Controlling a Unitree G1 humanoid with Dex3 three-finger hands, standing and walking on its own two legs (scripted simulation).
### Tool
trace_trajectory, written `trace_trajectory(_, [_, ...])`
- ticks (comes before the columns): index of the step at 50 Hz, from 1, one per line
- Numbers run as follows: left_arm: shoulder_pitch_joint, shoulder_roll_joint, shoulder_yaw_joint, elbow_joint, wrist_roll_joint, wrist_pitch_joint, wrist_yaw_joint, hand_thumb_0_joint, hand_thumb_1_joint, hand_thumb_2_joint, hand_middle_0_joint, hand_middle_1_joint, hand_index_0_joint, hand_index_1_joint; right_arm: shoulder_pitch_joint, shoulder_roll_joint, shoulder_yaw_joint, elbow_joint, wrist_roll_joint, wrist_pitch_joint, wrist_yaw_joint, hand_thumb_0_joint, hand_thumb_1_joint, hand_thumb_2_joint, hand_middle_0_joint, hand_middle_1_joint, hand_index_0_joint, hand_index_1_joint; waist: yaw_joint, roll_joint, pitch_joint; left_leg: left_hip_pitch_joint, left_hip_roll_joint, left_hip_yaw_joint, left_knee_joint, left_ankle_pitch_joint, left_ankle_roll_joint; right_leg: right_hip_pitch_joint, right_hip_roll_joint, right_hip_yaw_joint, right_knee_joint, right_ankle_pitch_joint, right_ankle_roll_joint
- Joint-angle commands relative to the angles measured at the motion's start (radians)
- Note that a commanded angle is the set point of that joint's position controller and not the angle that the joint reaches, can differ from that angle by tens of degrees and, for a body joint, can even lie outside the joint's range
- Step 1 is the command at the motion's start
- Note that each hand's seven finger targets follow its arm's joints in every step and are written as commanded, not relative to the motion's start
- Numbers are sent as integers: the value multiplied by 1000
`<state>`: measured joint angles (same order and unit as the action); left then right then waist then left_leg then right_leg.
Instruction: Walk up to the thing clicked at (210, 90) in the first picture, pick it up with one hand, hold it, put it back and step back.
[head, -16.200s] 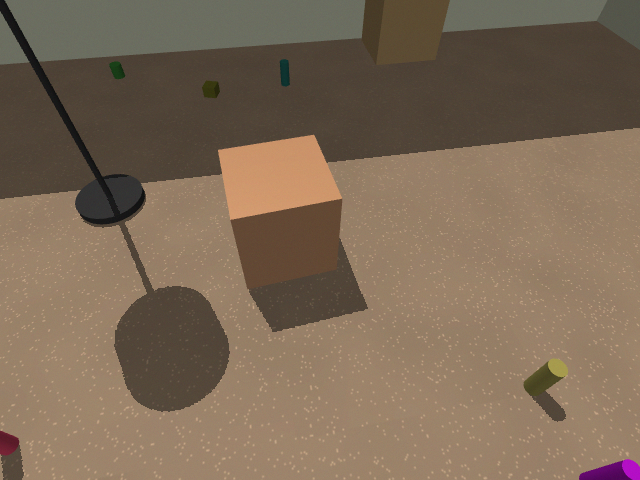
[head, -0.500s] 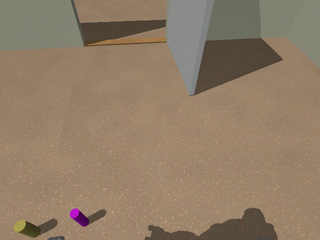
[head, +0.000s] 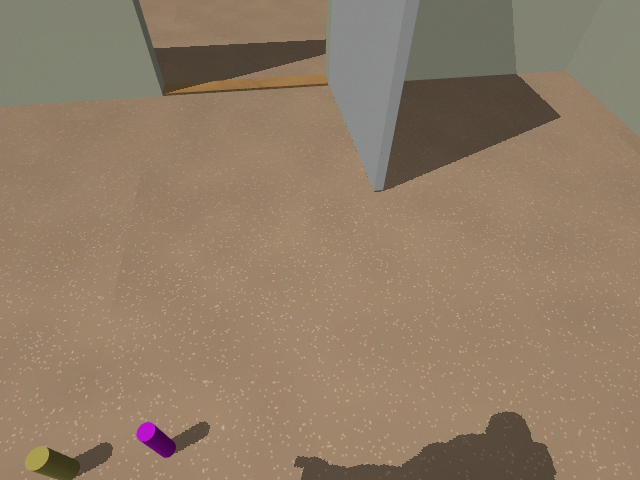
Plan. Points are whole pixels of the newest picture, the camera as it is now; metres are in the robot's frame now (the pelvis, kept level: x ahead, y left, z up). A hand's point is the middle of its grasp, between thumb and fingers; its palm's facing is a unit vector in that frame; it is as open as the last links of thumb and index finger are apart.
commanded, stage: stand
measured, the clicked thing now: out of the picture -0.99 +2.45 -0.75
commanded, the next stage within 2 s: none
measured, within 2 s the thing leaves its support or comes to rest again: neither
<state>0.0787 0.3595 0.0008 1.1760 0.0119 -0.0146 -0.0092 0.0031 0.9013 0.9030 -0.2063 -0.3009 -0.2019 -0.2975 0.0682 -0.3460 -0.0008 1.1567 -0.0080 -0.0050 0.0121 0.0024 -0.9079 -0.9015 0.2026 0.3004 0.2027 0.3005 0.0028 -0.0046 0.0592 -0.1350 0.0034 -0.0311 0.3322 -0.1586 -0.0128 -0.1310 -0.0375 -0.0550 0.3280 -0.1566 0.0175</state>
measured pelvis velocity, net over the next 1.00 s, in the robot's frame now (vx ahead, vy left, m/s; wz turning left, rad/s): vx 0.01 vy -0.01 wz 0.00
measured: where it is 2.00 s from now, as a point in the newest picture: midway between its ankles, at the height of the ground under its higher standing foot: outside the picture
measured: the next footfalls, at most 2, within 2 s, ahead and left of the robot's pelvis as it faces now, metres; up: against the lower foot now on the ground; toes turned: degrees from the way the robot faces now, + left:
none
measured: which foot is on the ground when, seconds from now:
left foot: down 0.00-1.00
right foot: down 0.00-1.00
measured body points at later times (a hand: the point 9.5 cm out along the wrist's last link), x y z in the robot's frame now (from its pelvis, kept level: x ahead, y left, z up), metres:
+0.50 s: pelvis +0.00 -0.01 +0.00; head +0.01 -0.01 +0.45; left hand +0.08 +0.29 -0.13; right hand +0.08 -0.31 -0.13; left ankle +0.02 +0.13 -0.75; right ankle +0.01 -0.13 -0.75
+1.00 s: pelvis +0.01 -0.01 +0.00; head +0.02 -0.02 +0.45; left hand +0.09 +0.29 -0.13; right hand +0.08 -0.31 -0.14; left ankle +0.02 +0.13 -0.75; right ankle +0.01 -0.13 -0.75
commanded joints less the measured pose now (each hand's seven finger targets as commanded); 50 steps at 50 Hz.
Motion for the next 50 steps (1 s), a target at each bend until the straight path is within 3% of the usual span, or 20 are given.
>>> trace_trajectory(1, [-45,217,36,-63,-4,-25,13,0,900,900,-200,-300,-200,-300,-65,-218,-40,-66,2,-30,-13,0,-900,-900,200,300,200,300,5,10,-110,2,117,-93,-55,104,26,48,-111,107,-54,52,-30])
trace_trajectory(14, [-45,213,38,-68,-3,-22,15,0,900,900,-200,-300,-200,-300,-43,-217,-36,-61,1,-22,-15,0,-900,-900,200,300,200,300,-3,0,-99,-8,115,-85,-46,76,25,43,-111,112,-74,41,-29])
trace_trajectory(19, [-45,211,40,-70,-5,-17,13,0,900,900,-200,-300,-200,-300,-28,-217,-32,-58,1,-22,-14,0,-900,-900,200,300,200,300,-1,21,-74,-38,111,-89,-66,27,21,40,-102,108,-73,-10,-28])
trace_trajectory(24, [-40,215,42,-77,-6,-21,12,0,900,900,-200,-300,-200,-300,-30,-218,-31,-64,0,-26,-16,0,-900,-900,200,300,200,300,1,10,-107,6,121,-86,-50,118,21,51,-110,111,-63,74,-32])
trace_trajectory(29, [-52,213,42,-83,-6,-18,13,0,900,900,-200,-300,-200,-300,-13,-216,-28,-63,-1,-23,-18,0,-900,-900,200,300,200,300,-6,9,-97,-13,120,-81,-53,108,20,59,-109,110,-63,84,-33])
trace_trajectory(33, [-36,212,42,-77,-5,-15,11,0,900,900,-200,-300,-200,-300,-18,-215,-27,-63,1,-24,-18,0,-900,-900,200,300,200,300,1,15,-77,-13,117,-84,-66,58,17,33,-100,108,-71,2,-30])
trace_trajectory(43, [-37,210,42,-85,-4,-17,12,0,900,900,-200,-300,-200,-300,-12,-221,-25,-68,-1,-25,-19,0,-900,-900,200,300,200,300,-2,10,-94,-7,124,-82,-56,104,22,56,-105,109,-60,73,-33])
trace_trajectory(50, [-36,208,40,-86,-3,-15,12,0,900,900,-200,-300,-200,-300,-11,-226,-26,-69,-1,-23,-19,0,-900,-900,200,300,200,300,1,14,-89,-9,124,-80,-52,96,21,54,-105,108,-62,52,-32])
